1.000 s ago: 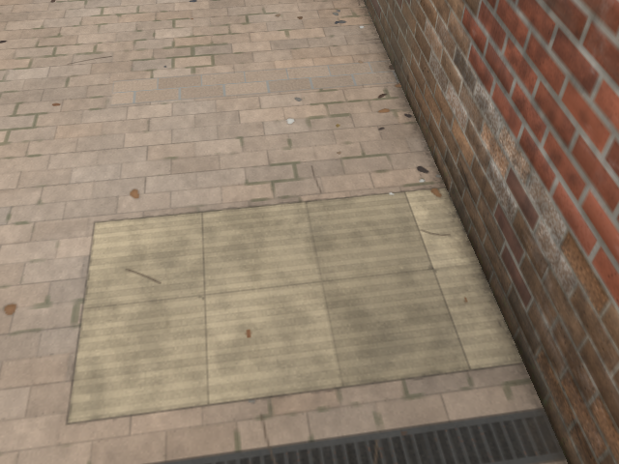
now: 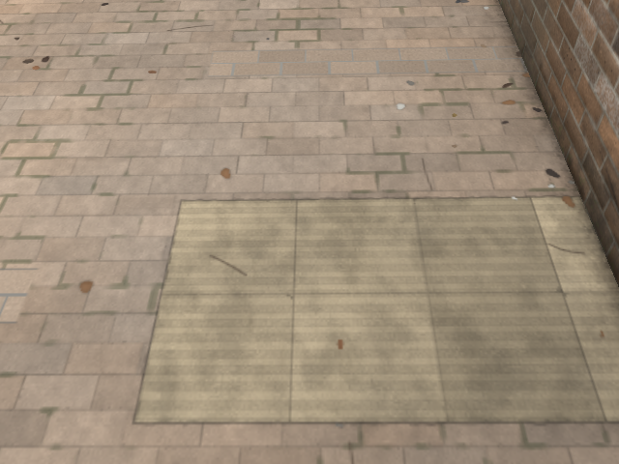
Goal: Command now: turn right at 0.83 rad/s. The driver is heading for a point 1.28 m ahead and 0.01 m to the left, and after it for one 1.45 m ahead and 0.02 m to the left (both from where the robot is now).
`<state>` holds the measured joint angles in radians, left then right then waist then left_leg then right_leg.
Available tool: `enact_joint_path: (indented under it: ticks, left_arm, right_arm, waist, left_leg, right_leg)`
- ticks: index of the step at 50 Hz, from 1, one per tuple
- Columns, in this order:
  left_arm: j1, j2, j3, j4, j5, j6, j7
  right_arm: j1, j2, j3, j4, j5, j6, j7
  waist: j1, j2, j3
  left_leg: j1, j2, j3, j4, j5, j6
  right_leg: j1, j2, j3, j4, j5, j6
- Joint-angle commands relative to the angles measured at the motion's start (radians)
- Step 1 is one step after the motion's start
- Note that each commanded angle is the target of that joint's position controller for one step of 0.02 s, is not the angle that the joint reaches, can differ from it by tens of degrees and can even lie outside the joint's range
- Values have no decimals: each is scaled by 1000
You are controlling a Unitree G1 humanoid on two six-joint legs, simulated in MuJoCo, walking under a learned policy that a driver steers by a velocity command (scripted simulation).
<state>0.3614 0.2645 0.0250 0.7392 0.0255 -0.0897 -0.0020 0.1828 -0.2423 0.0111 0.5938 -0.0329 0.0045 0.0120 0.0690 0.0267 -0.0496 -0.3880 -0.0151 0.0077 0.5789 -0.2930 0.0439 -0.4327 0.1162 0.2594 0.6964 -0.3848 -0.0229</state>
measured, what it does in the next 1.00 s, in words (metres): walks ahead: right foot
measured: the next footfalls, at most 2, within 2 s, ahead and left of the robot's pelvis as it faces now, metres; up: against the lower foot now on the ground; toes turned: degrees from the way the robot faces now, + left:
right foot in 0.48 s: +0.07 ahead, -0.13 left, +0.00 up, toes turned -16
left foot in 1.16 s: +0.41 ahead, +0.24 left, -0.20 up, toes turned +13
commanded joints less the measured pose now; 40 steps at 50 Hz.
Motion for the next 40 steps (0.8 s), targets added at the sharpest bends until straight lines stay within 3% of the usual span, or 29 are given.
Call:
enact_joint_path:
  ticks: [1,2,3,4,5,6,7,8,10,14,17,18,20,22,23,24,25,26,27,28,29,30,31,32,33,34,36,38,40]
  left_arm:
    - [-62,-54,-22,-195,1,28,5]
    - [-106,-33,-11,-164,8,55,16]
    - [-61,25,3,-118,24,77,24]
    - [-11,43,9,-87,43,81,22]
    - [60,36,-6,-72,70,81,2]
    - [162,-14,-32,-57,82,100,-35]
    - [151,-17,-37,-59,49,106,-60]
    - [115,25,-27,-65,27,100,-87]
    - [82,41,-22,-92,4,94,-112]
    - [-22,36,-32,-127,30,85,-94]
    - [-60,-5,-32,-108,38,100,-126]
    - [-23,-27,-33,-81,44,97,-130]
    - [-14,-6,-22,-54,44,73,-128]
    - [-18,-3,4,-33,38,40,-123]
    - [-7,0,17,-28,27,26,-120]
    - [-69,6,24,-40,-36,14,-120]
    - [-86,63,36,-32,-43,13,-94]
    - [-121,94,37,-43,-45,10,-79]
    - [-155,84,34,-52,-39,10,-80]
    - [-183,87,35,-52,-42,1,-96]
    - [-168,118,51,-33,-44,5,-107]
    - [-134,97,51,1,-49,14,-119]
    - [-129,131,69,22,-54,22,-116]
    - [-90,152,85,31,-49,30,-103]
    - [-62,199,112,42,-25,35,-81]
    - [-55,196,115,38,-6,34,-56]
    - [24,92,89,54,6,3,-19]
    - [67,40,67,44,27,-29,0]
    - [129,49,65,64,26,-38,2]
  right_arm:
    - [523,-184,-117,71,-120,-32,-30]
    - [492,-120,-100,96,-94,-17,-22]
    - [352,-59,-86,70,-22,-10,-7]
    - [258,-44,-81,63,19,-18,0]
    - [194,-50,-84,80,22,-36,6]
    - [93,-77,-86,100,-43,-65,5]
    - [34,-101,-87,110,-58,-82,-2]
    - [0,-113,-81,118,-50,-97,-8]
    - [53,-157,-88,185,-47,-123,-13]
    - [233,-125,-56,301,-66,-145,2]
    - [265,-107,-21,373,-48,-137,28]
    - [271,-104,-12,405,-67,-137,39]
    - [167,-113,-4,384,-65,-143,49]
    - [69,-123,-3,360,-43,-151,61]
    - [32,-148,-10,352,-22,-148,70]
    - [56,-174,-30,359,53,-127,82]
    - [170,-208,-56,362,34,-118,88]
    - [250,-189,-70,355,22,-109,80]
    - [256,-164,-74,335,4,-103,60]
    - [140,-109,-67,288,24,-109,50]
    - [73,-135,-86,262,23,-111,35]
    - [106,-116,-89,306,30,-107,47]
    - [102,-107,-94,319,30,-108,62]
    - [99,-129,-112,329,28,-113,65]
    - [73,-173,-141,332,9,-116,60]
    - [51,-172,-156,326,1,-119,54]
    - [-4,-80,-135,300,-22,-124,32]
    - [-120,-2,-90,241,-41,-131,16]
    - [-203,-19,-82,198,-48,-137,8]
  waist:
    - [-273,71,4]
    - [-240,-13,60]
    - [-180,85,22]
    - [-127,158,21]
    - [-62,149,23]
    - [-1,122,-3]
    - [18,69,56]
    - [8,31,73]
    - [-30,60,104]
    - [-122,60,99]
    - [-128,89,112]
    - [-106,104,107]
    - [-77,26,97]
    - [-47,44,53]
    - [-20,65,36]
    - [-28,-4,61]
    - [-90,-55,-16]
    - [-144,-130,-149]
    - [-162,-144,-200]
    - [-147,-110,-58]
    - [-137,-122,11]
    - [-128,-48,60]
    - [-120,-35,75]
    - [-93,-34,55]
    - [-72,-44,92]
    - [-60,-70,137]
    - [-12,-126,117]
    - [66,-164,51]
    - [115,-129,85]
  left_leg:
    - [943,645,-736,-222,694,513]
    - [802,600,-585,-241,562,401]
    - [610,493,-415,-226,403,318]
    - [395,383,-270,-210,356,255]
    - [175,309,-170,-207,319,209]
    - [-34,267,-83,-230,239,193]
    - [-158,256,-62,-268,150,191]
    - [-203,243,-28,-283,27,177]
    - [-183,234,-13,-281,-61,144]
    - [142,292,-117,-215,-162,134]
    - [106,282,-113,-239,-323,92]
    - [42,291,-125,-212,-309,89]
    - [-26,301,-101,-164,-236,95]
    - [-101,282,-46,-86,-1,84]
    - [-121,281,-31,-54,147,72]
    - [-26,237,6,-41,157,42]
    - [16,186,36,9,240,1]
    - [65,142,78,68,169,-43]
    - [72,123,104,85,24,-57]
    - [19,106,112,61,-18,-77]
    - [48,79,149,39,-95,-100]
    - [83,80,145,13,-56,-92]
    - [89,78,123,-25,40,-72]
    - [99,69,114,-50,-24,-41]
    - [49,50,102,-52,-243,22]
    - [-20,72,52,-55,-372,91]
    - [-198,80,-14,35,-322,153]
    - [-375,45,-41,232,-161,140]
    - [-536,51,-100,474,-257,113]
  right_leg:
    - [-1053,52,41,383,-320,60]
    - [-1073,3,3,445,-167,89]
    - [-965,-17,-77,533,-76,110]
    - [-850,-10,-141,691,14,96]
    - [-751,4,-233,984,87,88]
    - [-600,-4,-267,1203,177,85]
    - [-605,10,-273,1320,215,77]
    - [-592,-3,-272,1310,258,78]
    - [-624,-40,-282,1314,309,90]
    - [-860,-110,-213,978,490,71]
    - [-703,-204,-277,597,583,60]
    - [-600,-216,-258,661,620,57]
    - [-450,-228,-263,566,553,42]
    - [-181,-215,-315,408,428,47]
    - [-31,-190,-354,326,314,63]
    - [19,-154,-422,-64,198,85]
    - [188,-157,-393,17,436,49]
    - [310,-212,-290,-33,685,-13]
    - [368,-232,-258,-57,710,-58]
    - [259,-222,-225,-108,642,-42]
    - [138,-228,-199,-132,472,-40]
    - [119,-215,-228,-158,408,-9]
    - [140,-197,-277,-144,392,13]
    - [184,-192,-299,-165,207,7]
    - [196,-196,-288,-182,-158,-32]
    - [181,-233,-232,-194,-355,-85]
    - [345,-366,-18,-226,-438,-214]
    - [507,-517,206,-325,-346,-317]
    - [505,-582,222,-392,-323,-319]
Velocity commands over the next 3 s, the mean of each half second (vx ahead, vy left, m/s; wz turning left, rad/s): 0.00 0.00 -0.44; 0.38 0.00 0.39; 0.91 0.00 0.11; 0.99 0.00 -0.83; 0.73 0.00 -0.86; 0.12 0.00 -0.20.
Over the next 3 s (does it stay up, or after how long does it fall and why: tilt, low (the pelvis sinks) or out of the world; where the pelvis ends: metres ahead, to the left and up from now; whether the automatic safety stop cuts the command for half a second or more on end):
stays up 1.49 0.03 -0.20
